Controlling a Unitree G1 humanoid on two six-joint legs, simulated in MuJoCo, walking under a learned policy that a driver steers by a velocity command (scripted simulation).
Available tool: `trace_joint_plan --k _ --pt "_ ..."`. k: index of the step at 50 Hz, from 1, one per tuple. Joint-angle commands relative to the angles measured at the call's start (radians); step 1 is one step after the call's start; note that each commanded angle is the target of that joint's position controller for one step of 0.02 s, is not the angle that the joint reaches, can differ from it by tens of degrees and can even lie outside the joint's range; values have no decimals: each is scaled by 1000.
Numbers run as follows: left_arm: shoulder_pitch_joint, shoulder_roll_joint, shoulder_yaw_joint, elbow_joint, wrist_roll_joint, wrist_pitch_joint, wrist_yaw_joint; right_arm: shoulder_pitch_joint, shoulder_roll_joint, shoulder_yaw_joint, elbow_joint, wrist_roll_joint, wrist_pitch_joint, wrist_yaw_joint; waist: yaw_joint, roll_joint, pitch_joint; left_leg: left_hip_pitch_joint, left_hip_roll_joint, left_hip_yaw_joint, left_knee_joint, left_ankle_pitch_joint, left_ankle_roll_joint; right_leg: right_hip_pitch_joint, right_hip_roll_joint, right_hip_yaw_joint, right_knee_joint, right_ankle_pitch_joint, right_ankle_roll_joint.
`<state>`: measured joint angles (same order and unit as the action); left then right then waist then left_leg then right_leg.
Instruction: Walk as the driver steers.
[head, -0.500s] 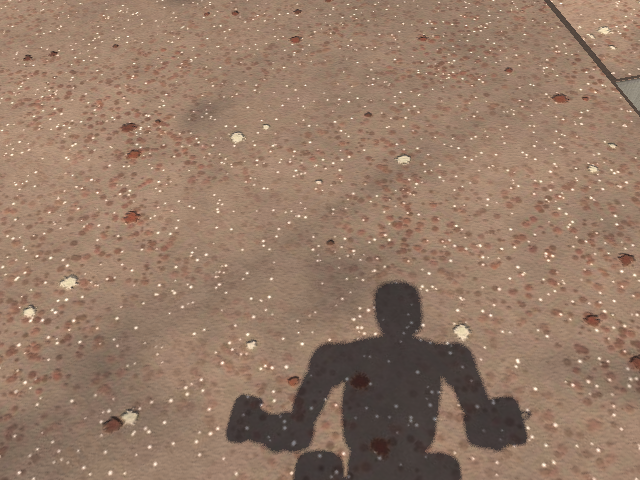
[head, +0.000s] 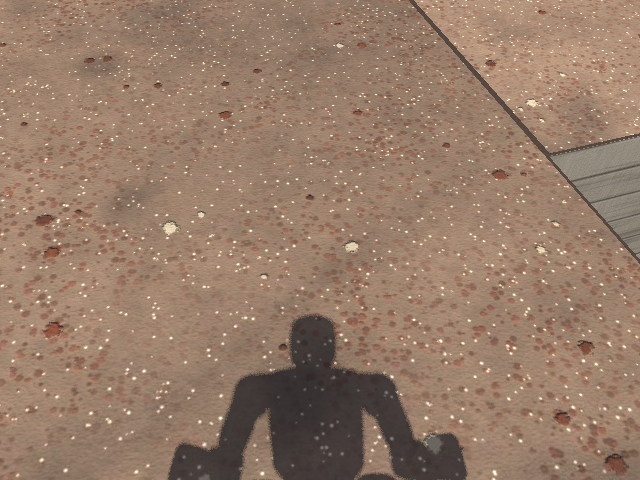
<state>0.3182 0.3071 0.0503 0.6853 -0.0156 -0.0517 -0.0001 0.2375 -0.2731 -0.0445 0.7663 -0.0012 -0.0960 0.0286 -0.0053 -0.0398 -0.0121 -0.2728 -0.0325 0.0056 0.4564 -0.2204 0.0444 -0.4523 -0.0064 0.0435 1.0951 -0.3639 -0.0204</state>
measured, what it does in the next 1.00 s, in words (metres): walks ahead, turning left: right foot, then left foot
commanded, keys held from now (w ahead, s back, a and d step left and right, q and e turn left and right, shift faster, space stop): w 0.38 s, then w+q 0.56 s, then q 0.06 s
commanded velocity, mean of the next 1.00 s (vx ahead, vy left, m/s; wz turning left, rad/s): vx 0.49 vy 0.00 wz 0.22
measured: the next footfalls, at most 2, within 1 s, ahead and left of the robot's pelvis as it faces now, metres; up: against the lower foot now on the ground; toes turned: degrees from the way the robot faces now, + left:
right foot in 0.34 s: +0.37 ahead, -0.14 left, +0.00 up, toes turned -1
left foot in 0.90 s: +0.63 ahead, +0.13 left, +0.00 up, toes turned +16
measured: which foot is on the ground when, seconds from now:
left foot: down 0.00-0.36, up 0.38-0.88, down 0.90-1.00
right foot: up 0.00-0.32, down 0.34-0.90, up 0.92-1.00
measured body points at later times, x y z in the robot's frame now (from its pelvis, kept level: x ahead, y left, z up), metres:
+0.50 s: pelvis +0.27 -0.05 +0.00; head +0.31 -0.06 +0.44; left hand +0.42 +0.21 -0.10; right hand +0.34 -0.33 -0.13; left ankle +0.19 +0.10 -0.65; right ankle +0.33 -0.14 -0.74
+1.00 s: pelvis +0.54 +0.03 -0.01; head +0.58 +0.05 +0.43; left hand +0.55 +0.33 -0.14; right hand +0.78 -0.18 -0.11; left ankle +0.59 +0.12 -0.74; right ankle +0.43 -0.14 -0.64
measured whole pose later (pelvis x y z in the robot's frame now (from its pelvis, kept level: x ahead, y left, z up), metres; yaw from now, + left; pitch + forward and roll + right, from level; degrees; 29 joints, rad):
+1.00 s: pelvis +0.54 +0.03 -0.01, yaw +17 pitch +2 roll -1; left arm 0.25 0.30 0.05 0.79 -0.02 -0.09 0.00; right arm 0.16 -0.30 -0.07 0.68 0.02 -0.05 0.04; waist 0.01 0.00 0.07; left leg -0.43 -0.07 0.02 0.57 -0.17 0.09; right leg -0.31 -0.03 0.00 1.20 -0.45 0.01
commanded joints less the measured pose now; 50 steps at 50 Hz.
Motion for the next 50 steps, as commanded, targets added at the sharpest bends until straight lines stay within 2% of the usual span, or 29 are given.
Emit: trace_joint_plan --k 1,4,7,10,12,15,16,17,18,19,20,21,22,23,24,26,29,34,39,40,42,43,44,45,46,47,48,49,50 --pt "-69 71 23 -101 7 -22 -6 32 -116 -24 -37 -3 -6 -7 -18 157 27 203 255 -327 -271 39 179 -286 -92 26 -27 93 14" --pt "-132 38 9 -119 13 -21 -6 45 -149 -32 -16 8 -6 -16 -24 123 38 178 233 -219 -298 224 181 -273 -94 -5 -184 192 41" --pt "-228 8 -5 -137 9 -31 -15 84 -170 -35 11 16 2 -22 -59 118 48 167 204 -136 -298 291 156 -205 -73 -30 -385 348 43" --pt "-315 12 -6 -156 -2 -38 -29 145 -183 -36 43 23 10 -23 -91 114 69 192 225 -129 -292 275 149 -158 -48 -44 -500 424 33" --pt "-352 22 -2 -172 -6 -42 -39 169 -186 -37 61 26 20 -25 -90 116 83 250 256 -139 -270 299 139 -162 -41 -35 -545 405 11" --pt "-315 56 13 -169 -2 -45 -46 167 -210 -46 73 26 35 -32 -41 130 51 328 276 -130 -175 518 112 -70 -11 -51 -587 308 -36" --pt "-230 81 27 -147 2 -44 -42 153 -218 -48 72 27 40 -34 15 133 -6 323 256 -102 -71 686 96 63 17 -79 -609 305 -62" --pt "-85 122 49 -105 6 -40 -33 147 -204 -41 66 21 42 -36 88 119 -104 257 210 -65 104 744 70 285 17 -84 -611 332 -94" --pt "102 190 68 -72 16 -32 -19 148 -152 -19 36 -8 39 -38 153 10 -261 42 154 -32 416 447 37 605 -171 120 -557 377 -159" --pt "118 247 73 -57 22 -30 -26 286 -36 14 24 0 18 -30 69 -263 -387 -321 -28 -51 745 -310 -21 876 -392 614 -681 140 -317" --pt "117 146 52 -63 13 -26 -24 223 -147 -9 40 25 3 -21 119 -161 -349 -432 17 -158 849 -352 -14 843 -380 671 -757 -1 -293" --pt "52 116 39 -60 10 -27 -19 121 -183 -22 9 48 -4 -16 114 -103 -183 -486 61 -133 853 -268 -10 708 -350 500 -778 43 -251" --pt "-4 103 34 -59 15 -28 -19 69 -168 -19 -1 44 -6 -20 85 -22 -100 -457 106 -109 808 -182 -13 567 -309 383 -804 151 -227" --pt "-48 83 29 -54 23 -33 -22 47 -157 -23 -4 30 -1 -22 54 -6 -46 -425 133 -104 756 -129 -21 459 -276 304 -836 235 -215" --pt "-76 61 24 -51 31 -41 -24 72 -144 -25 4 28 12 -23 21 -26 -31 -365 156 -114 730 -90 -25 388 -250 237 -872 281 -205" --pt "-92 54 28 -29 26 -61 -26 108 -99 -20 18 31 39 -27 -7 -39 -16 -315 163 -115 697 -58 -41 311 -241 154 -931 327 -210" --pt "-89 77 38 9 30 -73 -19 44 -84 -21 -9 24 57 -33 -8 -19 41 -388 165 -137 604 52 -61 288 -239 45 -978 390 -204" --pt "-69 108 45 46 26 -64 -2 -93 -60 -12 -49 20 42 -7 40 1 75 -371 143 -71 316 311 -53 328 -202 -123 -996 437 -156" --pt "12 142 59 100 6 -30 6 -234 -54 -6 -130 21 43 22 89 14 115 -437 126 -12 176 243 -12 516 -263 -173 -939 508 -140" --pt "14 149 62 105 1 -21 8 -244 -58 -8 -145 21 43 28 84 7 112 -437 116 5 164 195 1 551 -274 -183 -907 573 -131" --pt "-5 175 69 103 -2 -4 17 -211 -84 -23 -161 21 48 36 46 -28 63 -343 60 64 158 88 37 588 -277 -214 -788 885 -107" --pt "-15 188 72 99 -3 5 23 -145 -110 -38 -153 21 52 36 4 -48 12 -245 20 93 163 40 60 587 -270 -229 -676 1043 -93" --pt "-32 190 70 93 -5 14 29 -10 -151 -64 -124 24 54 30 -75 -39 -61 -58 -23 106 116 63 92 533 -242 -255 -491 1091 -68" --pt "-30 170 59 81 2 11 36 166 -222 -100 -82 26 61 13 -158 16 -153 246 8 2 78 100 141 332 -202 -261 -223 904 -26" --pt "69 22 11 26 41 -15 18 190 -344 -124 -78 34 61 -2 -61 291 -240 634 283 -527 47 8 326 -154 -19 -225 156 -7 46" --pt "-2 63 8 16 15 -58 3 210 -283 -102 -111 27 48 0 -108 214 -394 730 377 -864 -126 -121 404 -301 57 19 313 -235 45" --pt "-115 127 25 -17 -25 -82 -7 163 -226 -84 -113 11 38 2 -131 155 -254 640 351 -706 -147 28 343 -380 1 59 313 -159 26" --pt "-138 119 19 -28 -21 -92 -4 96 -198 -76 -122 11 33 0 -86 87 -156 489 308 -559 -129 221 305 -348 -40 50 235 -84 17" --pt "-139 122 25 -16 8 -89 5 21 -167 -67 -136 14 35 -2 -38 35 -81 333 267 -438 -121 423 272 -287 -73 38 151 -51 29"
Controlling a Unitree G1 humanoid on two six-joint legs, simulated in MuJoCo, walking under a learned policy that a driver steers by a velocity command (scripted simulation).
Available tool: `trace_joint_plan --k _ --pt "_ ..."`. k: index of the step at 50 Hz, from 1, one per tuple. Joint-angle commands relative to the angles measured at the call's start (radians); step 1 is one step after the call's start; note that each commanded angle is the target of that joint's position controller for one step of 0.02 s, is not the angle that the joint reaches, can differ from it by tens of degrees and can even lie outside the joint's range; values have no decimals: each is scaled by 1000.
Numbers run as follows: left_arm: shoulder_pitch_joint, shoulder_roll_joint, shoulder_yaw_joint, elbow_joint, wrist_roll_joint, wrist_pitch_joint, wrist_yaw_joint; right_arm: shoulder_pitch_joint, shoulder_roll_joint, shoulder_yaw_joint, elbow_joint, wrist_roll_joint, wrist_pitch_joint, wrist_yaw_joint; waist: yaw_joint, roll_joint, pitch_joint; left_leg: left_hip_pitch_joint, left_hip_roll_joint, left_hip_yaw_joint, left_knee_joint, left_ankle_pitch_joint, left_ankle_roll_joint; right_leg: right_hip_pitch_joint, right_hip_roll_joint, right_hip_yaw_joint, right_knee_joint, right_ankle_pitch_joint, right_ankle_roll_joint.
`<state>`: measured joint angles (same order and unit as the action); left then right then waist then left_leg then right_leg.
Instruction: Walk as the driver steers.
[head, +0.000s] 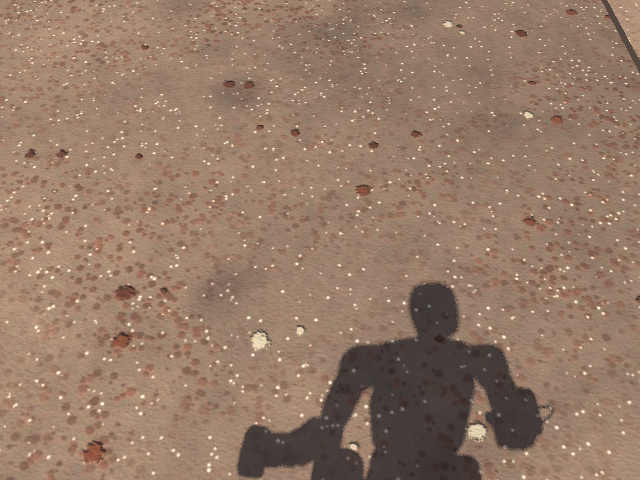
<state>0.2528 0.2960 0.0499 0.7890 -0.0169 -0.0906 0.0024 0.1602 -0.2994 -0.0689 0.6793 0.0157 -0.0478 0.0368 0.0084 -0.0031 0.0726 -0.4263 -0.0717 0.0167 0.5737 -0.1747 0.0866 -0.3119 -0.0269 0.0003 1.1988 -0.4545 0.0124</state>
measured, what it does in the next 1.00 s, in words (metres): walks ahead: right foot, then left foot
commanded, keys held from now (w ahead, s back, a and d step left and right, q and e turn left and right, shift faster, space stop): no key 1.00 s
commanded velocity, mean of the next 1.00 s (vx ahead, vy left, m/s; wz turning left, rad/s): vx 0.09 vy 0.00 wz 0.13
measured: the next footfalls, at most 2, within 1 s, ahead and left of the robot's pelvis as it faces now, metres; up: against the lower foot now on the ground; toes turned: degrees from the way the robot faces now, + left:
right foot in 0.34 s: +0.32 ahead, -0.13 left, +0.00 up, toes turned +6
left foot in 0.58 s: +0.19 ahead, +0.11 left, +0.00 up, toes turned +4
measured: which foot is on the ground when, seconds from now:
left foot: down 0.00-0.38, up 0.40-0.56, down 0.58-1.00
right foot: up 0.00-0.32, down 0.34-1.00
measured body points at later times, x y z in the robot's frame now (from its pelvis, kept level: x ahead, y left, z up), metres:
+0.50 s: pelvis +0.18 -0.03 +0.00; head +0.21 -0.04 +0.45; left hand +0.32 +0.23 -0.10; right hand +0.32 -0.29 -0.12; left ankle +0.11 +0.09 -0.71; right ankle +0.27 -0.13 -0.73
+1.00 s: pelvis +0.22 -0.01 +0.01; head +0.23 +0.00 +0.46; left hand +0.31 +0.26 -0.12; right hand +0.30 -0.25 -0.13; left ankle +0.15 +0.11 -0.73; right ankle +0.28 -0.13 -0.73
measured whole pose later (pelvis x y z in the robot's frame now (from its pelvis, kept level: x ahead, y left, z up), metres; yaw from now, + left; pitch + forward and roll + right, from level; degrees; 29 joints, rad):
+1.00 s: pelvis +0.22 -0.01 +0.01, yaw +6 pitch -1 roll +0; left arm 0.11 0.24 0.04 0.96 0.00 0.01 0.02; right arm 0.25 -0.21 -0.03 0.96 0.00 -0.01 -0.03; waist 0.00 0.00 0.04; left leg -0.13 -0.01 -0.04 0.52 -0.37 0.00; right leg -0.29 -0.01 0.01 0.52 -0.21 0.02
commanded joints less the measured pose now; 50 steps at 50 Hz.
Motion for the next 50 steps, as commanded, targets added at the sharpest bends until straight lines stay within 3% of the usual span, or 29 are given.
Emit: trace_joint_plan --k 1,2,4,7,9,12,14,16,17,18,19,20,21,23,24,26,27,29,30,32,33,35,38,50 --pt "-47 147 34 -111 22 -37 6 54 -113 -33 -65 -12 -11 -17 -14 13 -151 378 286 -370 -244 510 216 -344 -76 79 5 61 7" --pt "-27 140 35 -105 25 -19 6 33 -106 -29 -73 -18 -8 -21 6 21 -143 306 271 -334 -259 583 211 -289 -78 70 -23 74 20" --pt "6 98 25 -92 28 6 9 28 -127 -32 -58 -20 -11 -28 26 26 -142 217 246 -250 -274 714 206 -237 -64 38 -122 125 49" --pt "-45 56 7 -100 32 19 13 37 -140 -33 -30 -13 -1 -45 10 65 -158 183 184 -146 -262 732 159 -186 -36 15 -332 301 62" --pt "-100 56 4 -104 26 16 4 57 -133 -29 -12 -9 10 -54 -24 83 -173 206 167 -126 -252 662 128 -149 -16 13 -463 449 58" --pt "-156 71 8 -115 22 10 -10 84 -125 -21 17 -14 20 -56 -52 88 -165 263 203 -170 -225 554 116 -134 -8 34 -570 505 39" --pt "-168 91 17 -120 30 6 -17 79 -116 -15 31 -16 22 -53 -48 93 -151 300 231 -213 -172 526 110 -133 -5 43 -620 446 10" --pt "-116 96 24 -102 42 -2 -20 54 -98 -6 42 -10 23 -53 -5 86 -147 302 214 -230 -88 470 77 -45 5 30 -738 502 -30" --pt "-97 121 29 -97 52 -7 -15 82 -82 -1 47 -18 19 -52 -5 44 -166 274 159 -213 -29 396 34 63 -38 68 -778 792 -58" --pt "-98 165 32 -111 66 -8 -8 158 -60 6 48 -41 8 -49 -54 -59 -229 184 80 -183 61 175 -13 230 -155 170 -713 1138 -125" --pt "-75 105 18 -100 68 6 -3 247 -31 17 80 -33 9 -54 -54 -173 -324 104 38 -153 168 -123 -73 355 -265 287 -690 1206 -262" --pt "-62 38 0 -88 44 20 -5 212 -66 13 80 -30 22 -55 -25 -198 -332 78 49 -138 219 -380 -108 339 -311 373 -734 1104 -310" --pt "-63 25 -10 -75 34 31 -9 161 -87 5 68 -19 43 -57 -13 -172 -295 41 64 -138 251 -460 -123 306 -311 408 -774 913 -304" --pt "-106 77 1 -72 33 47 -13 109 -87 -3 69 -13 87 -65 -12 -123 -219 29 91 -132 267 -413 -143 197 -289 407 -852 569 -260" --pt "-153 94 6 -78 36 52 -10 113 -80 -4 78 -14 100 -67 -30 -126 -191 69 105 -126 221 -369 -146 125 -261 368 -879 451 -228" --pt "-235 83 4 -84 33 68 -5 160 -32 5 120 -18 102 -67 -69 -136 -157 217 93 -76 3 -177 -132 2 -164 238 -890 280 -159" --pt "-222 73 3 -74 29 74 -3 176 -24 5 141 -24 98 -64 -70 -135 -159 280 72 -48 -76 -59 -122 -25 -127 189 -884 199 -131" --pt "-165 52 -4 -44 31 70 -3 134 -65 0 127 -43 96 -63 -33 -78 -126 280 129 -109 -133 -43 -81 -58 -77 136 -869 5 -60" --pt "-163 58 0 -49 33 69 -4 121 -99 -8 138 -34 93 -65 2 10 -80 151 128 -121 -134 -212 -46 -8 -30 82 -854 16 -33" --pt "-190 38 -4 -41 35 62 1 83 -48 5 142 -35 68 -67 1 36 -67 65 128 -125 -177 -250 -51 99 -22 65 -778 156 -30" --pt "-180 31 -4 -29 31 61 6 74 -51 4 147 -36 57 -68 6 46 -73 72 127 -123 -179 -195 -62 117 -25 63 -757 221 -41" --pt "-159 33 -1 -7 27 61 11 87 -51 4 161 -31 36 -68 4 43 -94 110 125 -117 -162 -80 -75 132 -19 52 -724 362 -52" --pt "-154 30 2 21 22 66 11 119 -50 5 189 -24 30 -67 -4 32 -105 137 120 -108 -146 -2 -75 153 -17 45 -704 458 -52" --pt "-158 47 12 139 16 93 26 136 -31 16 267 -20 33 -69 -10 10 -79 183 108 -86 -159 94 -70 176 -11 44 -707 507 -37"
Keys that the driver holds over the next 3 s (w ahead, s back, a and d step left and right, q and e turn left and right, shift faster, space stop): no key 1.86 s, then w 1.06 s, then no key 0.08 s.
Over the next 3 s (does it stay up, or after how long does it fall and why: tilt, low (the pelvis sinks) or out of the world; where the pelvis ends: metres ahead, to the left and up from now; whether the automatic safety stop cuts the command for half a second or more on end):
stays up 0.71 0.06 0.02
